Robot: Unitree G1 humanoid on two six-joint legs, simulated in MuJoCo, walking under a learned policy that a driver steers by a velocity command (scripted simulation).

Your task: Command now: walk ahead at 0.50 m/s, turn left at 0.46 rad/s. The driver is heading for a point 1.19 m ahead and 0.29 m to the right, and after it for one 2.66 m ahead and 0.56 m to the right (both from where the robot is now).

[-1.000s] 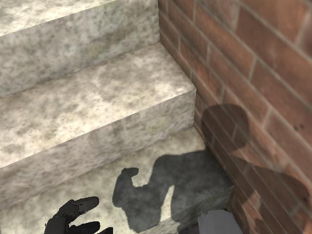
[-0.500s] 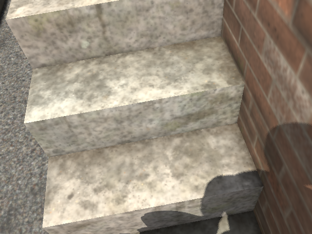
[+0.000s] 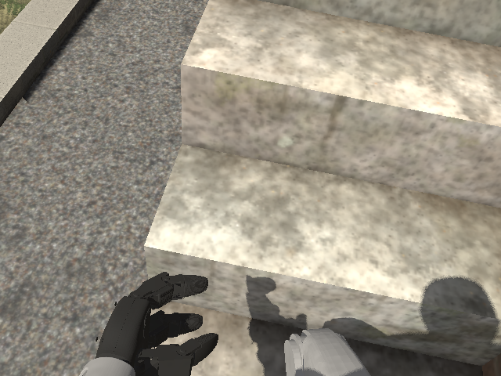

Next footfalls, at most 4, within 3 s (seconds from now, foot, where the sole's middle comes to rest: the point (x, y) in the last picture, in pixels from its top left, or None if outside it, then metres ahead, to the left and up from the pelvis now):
0.10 right None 0.08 -0.10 -0.63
0.54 left None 0.31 0.13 -0.43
1.08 right None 0.32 -0.18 -0.43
1.42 left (283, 224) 0.57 -0.06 -0.24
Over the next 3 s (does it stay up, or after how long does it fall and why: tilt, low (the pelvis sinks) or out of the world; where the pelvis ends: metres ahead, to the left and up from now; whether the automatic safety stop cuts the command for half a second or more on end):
stays up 0.95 -0.25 0.85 its command is cut before an obstacle after 1.7 s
